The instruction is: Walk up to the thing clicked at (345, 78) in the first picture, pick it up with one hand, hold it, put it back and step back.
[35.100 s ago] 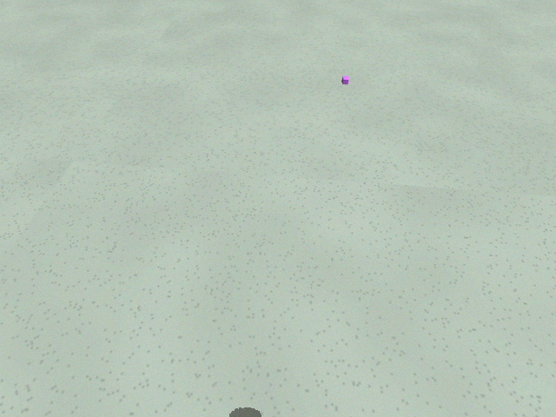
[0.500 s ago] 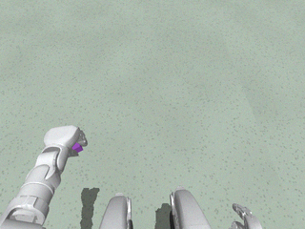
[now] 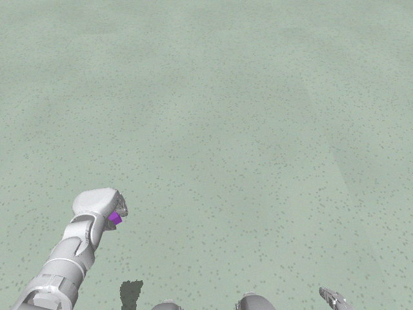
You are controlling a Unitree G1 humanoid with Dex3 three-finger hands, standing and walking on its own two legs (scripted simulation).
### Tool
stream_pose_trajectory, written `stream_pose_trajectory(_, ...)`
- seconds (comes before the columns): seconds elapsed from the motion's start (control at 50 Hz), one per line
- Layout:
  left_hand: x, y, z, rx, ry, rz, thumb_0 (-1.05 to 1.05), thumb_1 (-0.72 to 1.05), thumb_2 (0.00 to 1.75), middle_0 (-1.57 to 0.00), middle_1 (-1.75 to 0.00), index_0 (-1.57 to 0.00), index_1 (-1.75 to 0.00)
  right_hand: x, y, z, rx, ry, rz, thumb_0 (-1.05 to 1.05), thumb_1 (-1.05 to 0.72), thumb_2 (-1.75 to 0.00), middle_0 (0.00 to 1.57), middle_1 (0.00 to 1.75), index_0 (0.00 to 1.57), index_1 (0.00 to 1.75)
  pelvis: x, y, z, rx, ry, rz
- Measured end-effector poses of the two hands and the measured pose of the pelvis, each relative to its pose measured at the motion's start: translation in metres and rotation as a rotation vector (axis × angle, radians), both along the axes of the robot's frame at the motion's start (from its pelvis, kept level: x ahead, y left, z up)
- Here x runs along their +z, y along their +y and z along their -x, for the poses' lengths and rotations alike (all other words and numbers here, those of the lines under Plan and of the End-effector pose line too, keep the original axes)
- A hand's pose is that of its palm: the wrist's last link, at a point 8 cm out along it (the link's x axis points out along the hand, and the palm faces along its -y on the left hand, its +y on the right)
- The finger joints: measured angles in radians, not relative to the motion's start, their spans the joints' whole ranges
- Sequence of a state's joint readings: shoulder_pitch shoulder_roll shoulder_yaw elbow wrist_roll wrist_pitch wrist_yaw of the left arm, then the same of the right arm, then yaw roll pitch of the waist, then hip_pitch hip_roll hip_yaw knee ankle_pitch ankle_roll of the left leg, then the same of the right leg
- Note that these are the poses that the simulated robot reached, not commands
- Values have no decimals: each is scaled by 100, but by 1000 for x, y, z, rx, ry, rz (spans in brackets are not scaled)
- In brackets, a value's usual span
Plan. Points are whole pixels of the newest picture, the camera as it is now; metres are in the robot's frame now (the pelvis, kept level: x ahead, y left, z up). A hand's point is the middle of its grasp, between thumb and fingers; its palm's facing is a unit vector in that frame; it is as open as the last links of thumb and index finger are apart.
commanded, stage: hold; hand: left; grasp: from above
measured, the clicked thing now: (107, 218) +0.34 +0.24 -0.11
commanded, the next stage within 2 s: crouch in 1.96 s
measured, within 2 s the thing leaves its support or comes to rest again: neither
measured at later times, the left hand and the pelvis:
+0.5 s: hand (97, 215) +0.32 +0.23 -0.03, palm faces -0.46 -0.04 -0.89, open 4.9 cm; pelvis +0.01 +0.00 +0.02, yaw -1 degrees
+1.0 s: hand (96, 219) +0.30 +0.22 -0.01, palm faces -0.45 -0.04 -0.89, open 5.1 cm; pelvis +0.00 +0.00 +0.03, yaw -1 degrees
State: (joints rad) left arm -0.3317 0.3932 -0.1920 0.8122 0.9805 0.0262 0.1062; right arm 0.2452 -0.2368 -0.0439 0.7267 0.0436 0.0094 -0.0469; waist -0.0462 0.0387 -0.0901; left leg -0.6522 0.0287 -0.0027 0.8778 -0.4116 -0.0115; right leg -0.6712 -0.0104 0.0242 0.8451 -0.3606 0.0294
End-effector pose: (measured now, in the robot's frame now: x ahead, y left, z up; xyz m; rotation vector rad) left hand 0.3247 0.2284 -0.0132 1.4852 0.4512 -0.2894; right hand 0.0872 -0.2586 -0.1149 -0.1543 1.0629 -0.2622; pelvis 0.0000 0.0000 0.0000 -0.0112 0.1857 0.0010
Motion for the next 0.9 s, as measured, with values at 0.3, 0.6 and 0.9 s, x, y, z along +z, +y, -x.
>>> stream_pose_trajectory(0.3, 30, 2, -3, -35, -12, -11, -8, 65, 0, -105, -3, -121, -4, 20, 4, -28, 15, -43, -9, 1, -90, -89, 20, 30, 21, 30, 17, 3, -13, -5, -50, -4)
stream_pose_trajectory(0.6, 47, -2, 5, -57, 0, -8, -8, 65, 0, -104, -4, -120, -4, 32, 5, -43, 31, -93, -18, 1, -90, -89, 20, 30, 20, 30, 25, 3, -13, -11, -94, -10)
stream_pose_trajectory(0.9, 61, -9, 17, -62, -8, -2, -7, 65, 0, -103, -5, -117, -6, 39, 6, -47, 46, -124, -33, 1, -90, -90, 20, 30, 20, 30, 31, -2, -6, -13, -130, -15)
